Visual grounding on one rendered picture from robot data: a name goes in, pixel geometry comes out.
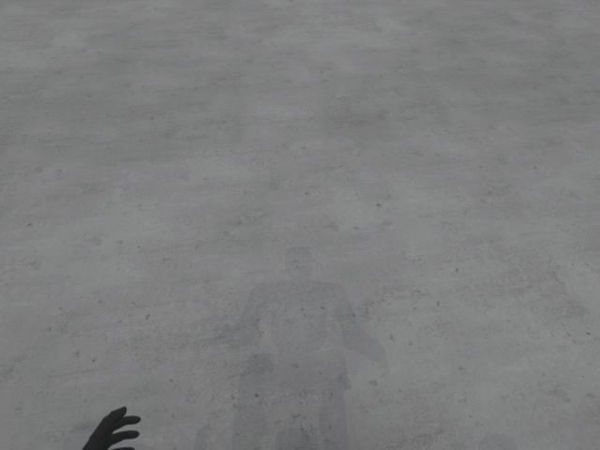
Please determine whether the robot left hand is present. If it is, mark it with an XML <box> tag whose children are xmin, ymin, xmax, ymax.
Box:
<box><xmin>82</xmin><ymin>407</ymin><xmax>141</xmax><ymax>450</ymax></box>

